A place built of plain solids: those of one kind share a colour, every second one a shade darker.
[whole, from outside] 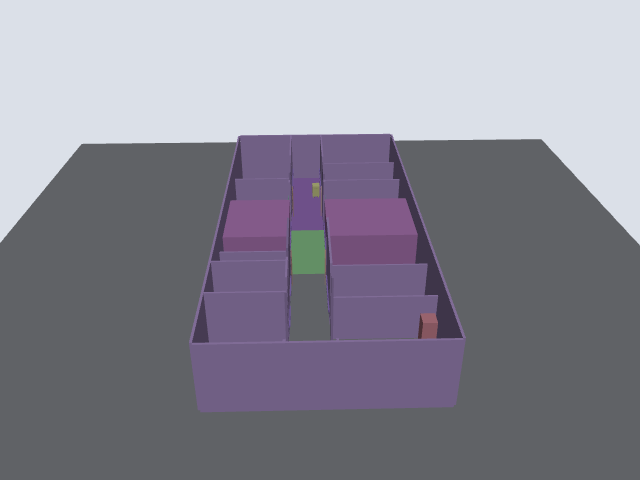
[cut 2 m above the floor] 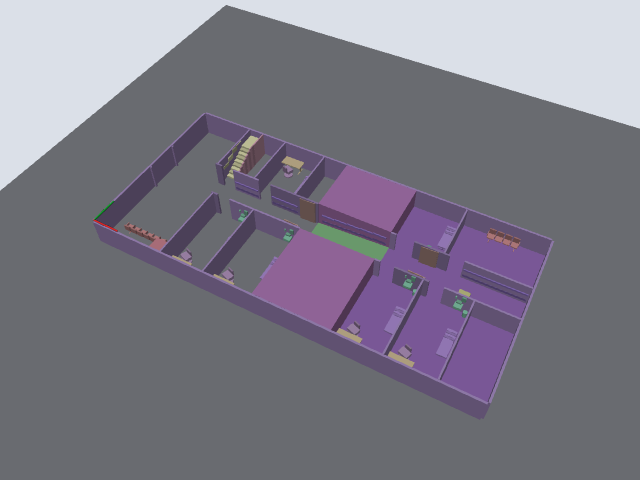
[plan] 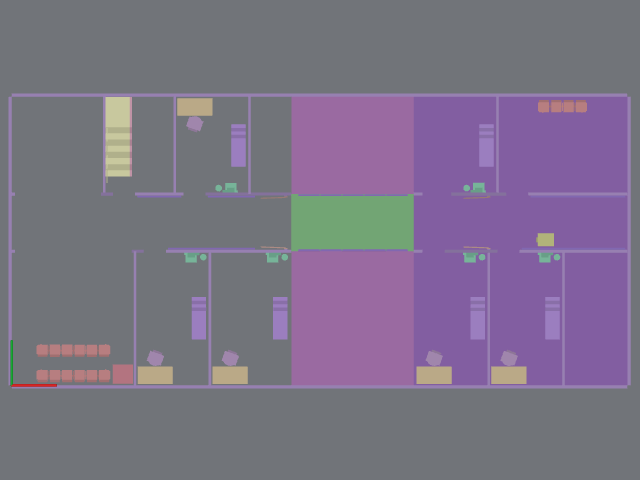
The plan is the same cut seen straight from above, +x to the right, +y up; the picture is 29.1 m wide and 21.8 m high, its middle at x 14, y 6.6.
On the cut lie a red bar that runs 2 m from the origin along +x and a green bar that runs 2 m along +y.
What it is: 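Two hospital wings' corridors, 2.59 m wide, joined by a ramp of 7 per cent rising 0.38 m, 28.0 x 13.1 m in all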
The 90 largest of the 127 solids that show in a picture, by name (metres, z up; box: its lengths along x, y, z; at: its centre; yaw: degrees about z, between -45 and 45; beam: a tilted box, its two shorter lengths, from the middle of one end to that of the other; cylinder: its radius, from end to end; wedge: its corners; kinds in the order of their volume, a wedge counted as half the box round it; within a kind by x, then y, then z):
{
 "service_1": {"box": [5.56, 6.09, 3.07], "at": [15.48, 3.05, 1.48]},
 "service_2": {"box": [5.56, 4.42, 3.07], "at": [15.48, 10.89, 1.48]},
 "wall_1": {"box": [0.15, 13.1, 4.49], "at": [-0.07, 6.55, 2.2]},
 "wall_2": {"box": [0.15, 0.14, 4.49], "at": [0.07, 6.09, 2.2]},
 "wall_3": {"box": [0.15, 0.14, 4.49], "at": [0.07, 8.68, 2.2]},
 "wall_4": {"box": [0.12, 4.42, 4.49], "at": [4.2, 10.89, 2.2]},
 "wall_5": {"box": [0.55, 0.14, 4.49], "at": [4.33, 8.68, 2.2]},
 "wall_6": {"box": [0.12, 6.09, 3.07], "at": [5.6, 3.05, 1.48]},
 "wall_7": {"box": [0.55, 0.14, 4.49], "at": [5.72, 6.09, 2.2]},
 "wall_8": {"box": [2.2, 0.14, 4.49], "at": [6.7, 8.68, 2.2]},
 "wall_9": {"box": [0.12, 4.42, 4.49], "at": [7.4, 10.89, 2.2]},
 "wall_10": {"box": [0.12, 6.09, 3.07], "at": [9.0, 3.05, 1.48]},
 "wall_11": {"box": [5.7, 0.14, 4.49], "at": [9.85, 6.09, 2.2]},
 "wall_12": {"box": [3.9, 0.14, 4.49], "at": [10.75, 8.68, 2.2]},
 "wall_13": {"box": [0.12, 4.42, 3.07], "at": [10.8, 10.89, 1.48]},
 "wall_14": {"box": [27.96, 0.15, 4.49], "at": [13.98, -0.07, 2.2]},
 "wall_15": {"box": [27.96, 0.15, 4.49], "at": [13.98, 13.18, 2.2]},
 "wall_16": {"box": [0.4, 0.14, 4.49], "at": [18.46, 6.09, 2.2]},
 "wall_17": {"box": [0.4, 0.14, 4.49], "at": [18.46, 8.68, 2.2]},
 "wall_18": {"box": [2.4, 0.14, 4.49], "at": [20.86, 6.09, 2.2]},
 "wall_19": {"box": [2.5, 0.14, 4.49], "at": [21.21, 8.68, 2.2]},
 "wall_20": {"box": [0.12, 6.09, 3.07], "at": [21.66, 3.05, 1.48]},
 "wall_21": {"box": [0.12, 4.42, 3.07], "at": [22.06, 10.89, 1.48]},
 "wall_22": {"box": [0.12, 6.09, 3.07], "at": [25.06, 3.05, 1.48]},
 "wall_23": {"box": [4.9, 0.14, 4.49], "at": [25.51, 6.09, 2.2]},
 "wall_24": {"box": [4.5, 0.14, 4.49], "at": [25.71, 8.68, 2.2]},
 "wall_25": {"box": [0.15, 13.1, 4.49], "at": [28.04, 6.55, 2.2]},
 "wing_1": {"box": [9.7, 13.1, 0.43], "at": [23.11, 6.55, 0.16]},
 "stairs_indoor_1": {"box": [1.1, 0.28, 0.21], "at": [4.81, 9.62, 0.06]},
 "stairs_indoor_2": {"box": [1.1, 0.28, 0.37], "at": [4.81, 9.9, 0.14]},
 "stairs_indoor_3": {"box": [1.1, 0.28, 0.53], "at": [4.81, 10.18, 0.21]},
 "stairs_indoor_4": {"box": [1.1, 0.28, 0.69], "at": [4.81, 10.46, 0.29]},
 "stairs_indoor_5": {"box": [1.1, 0.28, 0.85], "at": [4.81, 10.74, 0.38]},
 "stairs_indoor_6": {"box": [1.1, 0.28, 1.01], "at": [4.81, 11.02, 0.46]},
 "stairs_indoor_7": {"box": [1.1, 0.28, 1.17], "at": [4.81, 11.3, 0.54]},
 "stairs_indoor_8": {"box": [1.1, 0.28, 1.33], "at": [4.81, 11.58, 0.61]},
 "stairs_indoor_9": {"box": [1.1, 1.37, 1.49], "at": [4.81, 12.41, 0.69]},
 "ramp_1": {"wedge": [[12.7, 6.09, -0.05], [12.7, 6.09, 0.0], [12.7, 8.68, -0.05], [12.7, 8.68, 0.0], [18.26, 6.09, -0.05], [18.26, 6.09, 0.38], [18.26, 8.68, -0.05], [18.26, 8.68, 0.38]]},
 "vending_machine_1": {"box": [0.92, 0.87, 1.88], "at": [5.05, 0.51, 0.89]},
 "treatment_couch_1": {"box": [0.66, 1.93, 0.1], "at": [8.5, 3.05, 0.57]},
 "treatment_couch_2": {"box": [0.66, 1.93, 0.1], "at": [10.3, 10.89, 0.57]},
 "treatment_couch_3": {"box": [0.66, 1.93, 0.1], "at": [12.2, 3.05, 0.57]},
 "treatment_couch_4": {"box": [0.66, 1.93, 0.1], "at": [21.16, 3.05, 0.95]},
 "treatment_couch_5": {"box": [0.66, 1.93, 0.1], "at": [21.56, 10.89, 0.95]},
 "treatment_couch_6": {"box": [0.66, 1.93, 0.1], "at": [24.56, 3.05, 0.95]},
 "stair_wall_1": {"box": [0.1, 0.28, 1.75], "at": [5.41, 10.74, 0.82]},
 "stair_wall_2": {"box": [0.1, 0.28, 1.91], "at": [5.41, 11.02, 0.91]},
 "stair_wall_3": {"box": [0.1, 0.28, 2.07], "at": [5.41, 11.3, 0.98]},
 "stair_wall_4": {"box": [0.1, 0.28, 2.23], "at": [5.41, 11.58, 1.06]},
 "stair_wall_5": {"box": [0.1, 1.38, 2.39], "at": [5.41, 12.41, 1.15]},
 "desk_1": {"box": [1.6, 0.8, 0.07], "at": [6.52, 0.46, 0.69]},
 "desk_2": {"box": [1.6, 0.8, 0.07], "at": [8.32, 12.64, 0.69]},
 "desk_3": {"box": [1.6, 0.8, 0.07], "at": [9.92, 0.46, 0.69]},
 "desk_4": {"box": [1.6, 0.8, 0.07], "at": [19.18, 0.46, 1.07]},
 "desk_5": {"box": [1.6, 0.8, 0.07], "at": [22.58, 0.46, 1.07]},
 "task_chair_1": {"box": [0.68, 0.48, 0.26], "at": [6.53, 1.23, 0.58], "yaw": -19.9},
 "task_chair_2": {"box": [0.68, 0.48, 0.26], "at": [8.31, 11.87, 0.58], "yaw": -19.9},
 "task_chair_3": {"box": [0.68, 0.48, 0.26], "at": [9.93, 1.23, 0.58], "yaw": -19.9},
 "task_chair_4": {"box": [0.68, 0.48, 0.26], "at": [19.19, 1.23, 0.96], "yaw": -19.9},
 "task_chair_5": {"box": [0.68, 0.48, 0.26], "at": [22.59, 1.23, 0.96], "yaw": -19.9},
 "cart_ward_1": {"box": [0.74, 0.59, 0.92], "at": [24.26, 6.61, 0.96]},
 "beam_seat_1": {"box": [0.47, 0.48, 0.08], "at": [1.4, 0.46, 0.41]},
 "beam_seat_2": {"box": [0.47, 0.48, 0.08], "at": [1.4, 1.61, 0.41]},
 "beam_seat_3": {"box": [0.47, 0.48, 0.08], "at": [1.96, 0.46, 0.41]},
 "beam_seat_4": {"box": [0.47, 0.48, 0.08], "at": [1.96, 1.61, 0.41]},
 "beam_seat_5": {"box": [0.47, 0.48, 0.08], "at": [2.52, 0.46, 0.41]},
 "beam_seat_6": {"box": [0.47, 0.48, 0.08], "at": [2.52, 1.61, 0.41]},
 "beam_seat_7": {"box": [0.47, 0.48, 0.08], "at": [3.08, 0.46, 0.41]},
 "beam_seat_8": {"box": [0.47, 0.48, 0.08], "at": [3.08, 1.61, 0.41]},
 "beam_seat_9": {"box": [0.47, 0.48, 0.08], "at": [3.64, 0.46, 0.41]},
 "beam_seat_10": {"box": [0.47, 0.48, 0.08], "at": [3.64, 1.61, 0.41]},
 "beam_seat_11": {"box": [0.47, 0.48, 0.08], "at": [4.2, 0.46, 0.41]},
 "beam_seat_12": {"box": [0.47, 0.48, 0.08], "at": [4.2, 1.61, 0.41]},
 "beam_seat_13": {"box": [0.47, 0.48, 0.08], "at": [24.17, 12.64, 0.78]},
 "beam_seat_14": {"box": [0.47, 0.48, 0.08], "at": [24.73, 12.64, 0.78]},
 "beam_seat_15": {"box": [0.47, 0.48, 0.08], "at": [25.29, 12.64, 0.78]},
 "beam_seat_16": {"box": [0.47, 0.48, 0.08], "at": [25.85, 12.64, 0.78]},
 "fire_doors_1": {"box": [1.14, 0.06, 2.15], "at": [11.88, 8.51, 1.02], "yaw": 2.0},
 "fire_doors_2": {"box": [1.14, 0.06, 2.15], "at": [21.09, 8.51, 1.4], "yaw": 2.0},
 "sink_clinical_1": {"box": [0.52, 0.44, 0.2], "at": [8.15, 5.8, 0.76]},
 "sink_clinical_2": {"box": [0.52, 0.44, 0.2], "at": [9.95, 8.98, 0.76]},
 "sink_clinical_3": {"box": [0.52, 0.44, 0.2], "at": [11.85, 5.8, 0.76]},
 "sink_clinical_4": {"box": [0.52, 0.44, 0.2], "at": [20.81, 5.8, 1.14]},
 "sink_clinical_5": {"box": [0.52, 0.44, 0.2], "at": [21.21, 8.98, 1.14]},
 "sink_clinical_6": {"box": [0.52, 0.44, 0.2], "at": [24.21, 5.8, 1.14]},
 "handrail_wall_1": {"box": [2.0, 0.09, 0.14], "at": [6.7, 8.57, 0.9]},
 "handrail_wall_2": {"box": [3.95, 0.09, 0.14], "at": [9.08, 6.21, 0.9]},
 "handrail_wall_3": {"box": [2.15, 0.09, 0.14], "at": [9.98, 8.57, 0.9]},
 "handrail_wall_4": {"box": [4.7, 0.09, 0.14], "at": [25.51, 6.21, 1.28]},
 "handrail_wall_5": {"box": [4.3, 0.09, 0.14], "at": [25.71, 8.57, 1.28]}
}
